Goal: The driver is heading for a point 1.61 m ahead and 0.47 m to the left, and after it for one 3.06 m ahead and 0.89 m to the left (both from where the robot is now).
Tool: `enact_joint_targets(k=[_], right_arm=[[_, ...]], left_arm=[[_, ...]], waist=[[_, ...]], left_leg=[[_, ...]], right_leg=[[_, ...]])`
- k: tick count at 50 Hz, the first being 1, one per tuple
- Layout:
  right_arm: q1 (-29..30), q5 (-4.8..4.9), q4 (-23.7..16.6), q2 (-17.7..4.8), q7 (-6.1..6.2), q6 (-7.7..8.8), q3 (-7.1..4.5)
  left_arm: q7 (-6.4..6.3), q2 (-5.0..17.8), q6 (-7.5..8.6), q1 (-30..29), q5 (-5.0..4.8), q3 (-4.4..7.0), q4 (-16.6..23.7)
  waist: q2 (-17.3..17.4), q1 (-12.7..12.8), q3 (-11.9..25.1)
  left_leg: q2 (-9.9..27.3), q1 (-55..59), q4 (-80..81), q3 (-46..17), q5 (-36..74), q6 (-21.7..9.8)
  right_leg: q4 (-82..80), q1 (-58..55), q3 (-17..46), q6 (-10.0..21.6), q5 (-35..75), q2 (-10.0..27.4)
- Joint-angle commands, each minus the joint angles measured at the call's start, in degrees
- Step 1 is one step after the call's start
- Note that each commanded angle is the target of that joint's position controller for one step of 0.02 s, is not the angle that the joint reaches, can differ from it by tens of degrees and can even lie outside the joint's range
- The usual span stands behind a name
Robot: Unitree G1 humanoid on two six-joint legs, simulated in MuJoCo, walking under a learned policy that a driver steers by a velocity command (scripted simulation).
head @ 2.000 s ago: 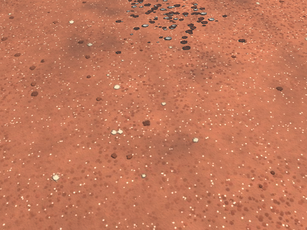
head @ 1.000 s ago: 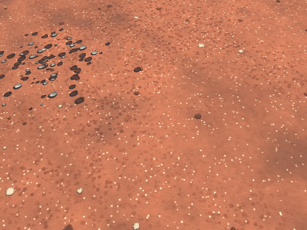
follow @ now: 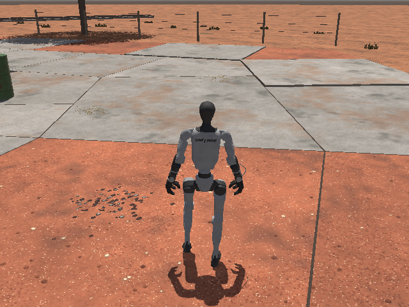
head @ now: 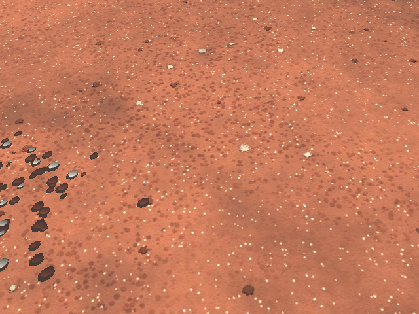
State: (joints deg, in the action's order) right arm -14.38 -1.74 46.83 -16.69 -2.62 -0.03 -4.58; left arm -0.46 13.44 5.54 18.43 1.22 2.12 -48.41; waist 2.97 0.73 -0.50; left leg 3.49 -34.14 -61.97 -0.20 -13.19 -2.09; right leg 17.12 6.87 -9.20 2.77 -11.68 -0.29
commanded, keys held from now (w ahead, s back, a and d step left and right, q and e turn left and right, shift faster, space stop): w+q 0.64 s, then w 0.36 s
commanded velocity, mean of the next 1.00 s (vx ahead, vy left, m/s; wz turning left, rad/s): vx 0.50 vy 0.00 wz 0.47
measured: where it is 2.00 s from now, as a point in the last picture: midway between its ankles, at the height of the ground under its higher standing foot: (131, 198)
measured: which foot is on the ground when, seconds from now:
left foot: up 0.00-0.26, down 0.28-0.84, up 0.86-1.00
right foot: down 0.00-0.30, up 0.32-0.80, down 0.82-1.00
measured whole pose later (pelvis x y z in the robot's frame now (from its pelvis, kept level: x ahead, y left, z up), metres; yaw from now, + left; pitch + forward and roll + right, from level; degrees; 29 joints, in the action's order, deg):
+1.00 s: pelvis +0.53 +0.13 -0.01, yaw +29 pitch +0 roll +0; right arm -17.0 -2.1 45.7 -16.5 -1.3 2.1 -2.6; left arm 0.6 14.3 4.0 15.6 1.3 2.3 -46.3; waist 2.7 -0.4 -1.9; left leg -2.1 -24.5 -63.0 -3.8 -18.5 -3.6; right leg 23.5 13.7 -2.8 3.9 -10.2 -3.0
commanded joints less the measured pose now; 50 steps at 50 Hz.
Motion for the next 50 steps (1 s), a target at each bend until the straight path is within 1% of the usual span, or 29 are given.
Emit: enact_joint_targets(k=[1, 5, 9, 11, 12, 13, 14, 15, 16, 17, 18, 19, 20, 22, 25, 30, 35, 36, 38, 39, 40, 41, 42, 43, 44, 45, 46, 47, 50], right_arm=[[2.2, -0.29, -4.3, -0.3, -0.88, -0.2, 0.22], [10.1, -0.26, -7.1, 0.6, -1.82, 0.04, 1.28], [14.7, -0.66, -9.5, -0.3, -2.17, 0.12, 1.44], [13.1, -0.85, -9.5, -1.2, -1.68, 0.07, 1.02], [9.5, -0.9, -8.8, -2.0, -1.25, 0.23, 0.55], [2.8, -0.99, -6.9, -3.0, -0.68, 0.75, -0.19], [-7.1, -1.53, -3.7, -5.6, 0.25, 1.26, -1.5], [-9.3, -1.63, -3.6, -13.0, 1.15, 1.31, -3.36], [-9.6, 0.43, -5.4, -15.9, 1.34, 0.8, -3.96], [-8.3, 0.91, -4.2, -14.4, 1.72, 0.38, -3.66], [-5.7, 1.26, -3.9, -11.1, 2.13, 0.51, -2.79], [-2.9, 1.24, -4.0, -8.4, 2.3, 0.87, -2.01], [-0.9, 1.69, -4.3, -6.8, 2.45, 1.24, -1.44], [-0.6, 1.86, -4.6, -5.9, 2.14, 2.37, -0.98], [-3.7, 1.73, -3.9, -7.5, 1.97, 3.11, -1.44], [-9.6, 1.74, -2.9, -7.6, 2.2, 3.04, -1.52], [-13.3, 1.13, -2.1, -7.7, 2.86, 3.16, -1.33], [-13.3, 1.06, -2.0, -7.7, 3.05, 3.25, -1.23], [-11.4, 0.97, -2.1, -8.3, 3.33, 3.5, -1.15], [-10.4, 0.9, -2.0, -8.9, 3.34, 3.67, -1.19], [-9.7, 0.93, -1.7, -9.1, 3.13, 3.76, -1.1], [-9.8, 1.05, -2.0, -7.5, 2.81, 4.03, -0.56], [-13.4, 2.45, -3.9, -2.6, 2.6, 4.26, 0.64], [-17.5, 1.88, -3.4, -4.1, 2.63, 4.09, 0.38], [-14.4, 0.49, -2.3, -5.9, 2.84, 3.5, 0.2], [-9.5, 0.12, -2.8, -5.5, 2.27, 3.48, 0.5], [-7.5, 0.2, -3.3, -4.6, 1.85, 3.35, 0.7], [-6.6, -0.35, -3.7, -4.3, 1.48, 2.92, 0.81], [-7.0, -0.8, -3.0, -3.3, 0.84, 1.93, 1.25]], left_arm=[[-0.15, 5.7, 1.13, 0.7, -0.15, 1.39, 2.0], [-0.11, 6.9, 0.89, 1.8, 0.03, 1.79, 0.9], [-0.48, 9.1, -0.07, 4.8, 0.09, 2.46, -0.9], [-0.74, 10.7, -0.84, 4.9, 0.16, 2.79, -1.3], [-0.8, 11.8, -1.41, 4.9, 0.2, 3.05, -1.5], [-0.79, 12.6, -2.03, 4.6, 0.07, 3.21, -1.4], [-0.68, 12.1, -2.29, 4.0, 0.12, 3.01, -0.5], [0.01, 5.3, -2.04, 5.8, -0.37, 1.44, 3.2], [0.6, 7.5, -1.39, 1.7, 0.09, 1.91, 6.3], [0.81, 8.5, -1.08, -4.7, 0.11, 2.04, 7.6], [0.83, 7.4, -0.44, -4.4, -0.39, 1.46, 7.4], [0.68, 7.1, -0.44, -3.1, -0.07, 1.45, 6.4], [0.66, 7.1, -1.31, -1.7, 0.96, 1.46, 6.1], [1.05, 6.7, -3.22, -0.1, 1.81, 1.42, 5.8], [1.4, 5.6, -4.29, -4.2, 1.62, 1.16, 7.3], [1.64, 5.6, -4.08, -15.6, 1.27, 0.81, 10.9], [2.3, 5.4, -2.91, -22.1, 0.74, 0.06, 13.3], [2.33, 5.6, -2.66, -22.1, 0.67, 0.06, 13.5], [2.15, 6.5, -2.26, -18.1, 0.64, 0.42, 12.6], [1.74, 7.6, -2.04, -14.1, 0.6, 0.97, 11.3], [1.11, 8.6, -1.57, -7.0, 0.67, 1.61, 9.0], [0.32, 11.0, -0.91, 0.9, 1.32, 2.37, 7.6], [-0.37, 16.1, -0.84, 7.0, 2.51, 3.37, 7.7], [0.29, 17.2, -1.7, 5.8, 1.12, 3.96, 6.1], [0.73, 12.0, -2.15, 0.5, 0.16, 3.03, 7.2], [1.0, 8.3, -2.01, -2.5, -0.12, 2.16, 7.4], [0.98, 6.7, -1.84, -4.0, 0.26, 1.62, 7.0], [0.82, 6.2, -1.41, -3.6, 0.18, 1.35, 6.0], [1.26, 7.0, 0.13, -0.5, -0.51, 1.48, 3.6]], waist=[[-7.5, -0.7, -2.0], [-7.7, 0.7, -4.1], [-7.3, 1.9, -5.1], [-8.3, 0.7, -3.1], [-8.7, -1.1, -0.6], [-8.0, -4.0, 3.5], [-4.5, -8.5, 9.2], [7.4, -6.6, 14.7], [7.3, -7.2, 19.3], [0.6, -7.5, 11.3], [-1.2, -5.1, 4.7], [-3.2, -2.2, 1.6], [-2.6, 0.0, 0.7], [-1.6, 1.3, 2.4], [-1.4, 0.4, 1.1], [0.3, -3.8, -1.5], [1.0, -6.3, -1.9], [1.3, -6.0, -2.0], [1.9, -3.7, -1.8], [2.0, -1.8, -0.5], [0.2, 1.7, 2.8], [-2.5, 5.2, 8.4], [-12.0, 5.1, 15.8], [-19.9, 1.8, 16.4], [-9.9, 0.3, 7.2], [-4.5, 0.5, 2.1], [-4.5, -0.5, -0.1], [-6.8, -1.2, -0.9], [-8.1, -2.0, 0.5]], left_leg=[[2.2, -8.5, 2.1, -1.1, 5.5, 1.1], [1.6, -4.6, 15.5, 2.2, 12.2, 0.3], [-0.3, -1.2, 23.4, 6.6, 7.2, -3.0], [-3.7, 3.7, 25.2, 9.1, 1.3, -5.3], [-6.0, 8.1, 26.0, 9.8, -1.8, -6.7], [-8.5, 15.9, 28.7, 9.8, -2.5, -8.3], [-7.6, 30.4, 32.4, 5.6, -1.5, -10.4], [9.6, 47.8, 34.9, -19.8, -7.6, -16.1], [17.1, 52.8, 44.7, -45.3, -3.2, -21.5], [15.2, 49.0, 45.8, -35.8, 0.9, -19.5], [13.5, 40.3, 45.8, -27.9, 7.4, -17.7], [9.8, 33.5, 46.3, -22.3, 13.4, -15.0], [7.0, 28.6, 46.9, -18.5, 17.8, -13.8], [4.7, 25.3, 47.6, -15.5, 23.2, -13.8], [3.0, 23.8, 49.7, -14.7, 20.1, -13.5], [2.6, 29.0, 49.9, -17.3, 16.5, -12.0], [3.7, 34.1, 46.2, -18.0, 24.6, -11.0], [4.4, 34.4, 45.6, -18.4, 26.1, -10.3], [5.3, 33.1, 43.9, -18.6, 29.9, -8.4], [4.8, 32.8, 40.3, -18.1, 36.8, -7.4], [2.3, 32.4, 31.5, -15.7, 41.6, -6.3], [-0.8, 26.8, 19.1, -13.2, 34.4, -5.1], [-7.3, 13.7, 0.7, -7.9, 10.9, -2.8], [-12.0, 3.4, -7.9, -6.8, -15.9, -2.4], [-8.0, -0.1, -11.4, -8.5, -12.0, -2.7], [-6.1, 0.3, -9.4, -8.0, -8.2, -2.5], [-4.2, 1.3, -6.0, -7.3, -6.3, -2.4], [-3.0, 2.3, -3.3, -6.7, -5.6, -2.0], [-2.6, 3.3, -1.2, -4.5, -3.5, -0.8]], right_leg=[[-8.9, -4.0, 7.7, 6.2, 15.5, 15.7], [-8.9, -3.5, 1.5, 5.2, 16.5, 14.8], [-5.5, -8.9, -2.2, 4.0, 24.6, 16.4], [1.8, -11.8, -4.4, 3.2, 42.0, 16.5], [8.7, -12.6, -5.1, 3.0, 50.0, 16.5], [19.2, -11.2, -5.8, 2.6, 51.1, 16.0], [34.3, -2.5, -6.5, 0.8, 40.1, 14.5], [53.9, 19.9, -6.1, -2.4, -0.2, 8.2], [64.9, 32.5, 5.7, -4.2, -20.4, -0.6], [65.0, 38.4, 10.7, -3.5, -14.4, 3.1], [60.4, 36.9, 10.2, -3.2, -8.8, 5.4], [55.0, 32.8, 10.5, -3.1, -6.9, 7.1], [52.2, 28.8, 10.7, -3.7, -6.6, 7.8], [49.7, 25.0, 10.2, -4.7, -6.3, 7.6], [43.8, 27.8, 9.4, -5.9, -1.6, 7.1], [30.3, 33.8, 10.1, -6.5, 7.8, 5.8], [20.0, 31.2, 9.1, -4.9, 10.4, 3.0], [18.2, 29.0, 9.2, -4.0, 10.1, 2.6], [14.6, 20.8, 9.0, -2.0, 7.4, 1.4], [13.4, 14.9, 8.3, -0.9, 4.4, -0.3], [9.9, 6.4, 7.2, 0.4, 4.2, -1.7], [8.9, -5.5, 12.7, 2.6, 1.6, 4.0], [5.9, -18.8, 34.7, 7.2, -8.7, 18.5], [-1.9, -19.5, 54.9, 11.6, -9.0, 24.4], [-2.2, -12.0, 49.1, 11.5, -13.6, 22.7], [-2.9, -5.4, 40.1, 10.6, -11.1, 19.5], [-4.4, -1.5, 33.6, 8.8, -6.7, 16.4], [-5.2, 0.5, 29.2, 7.8, -0.9, 14.3], [-6.4, 0.8, 22.8, 8.3, 12.1, 12.3]])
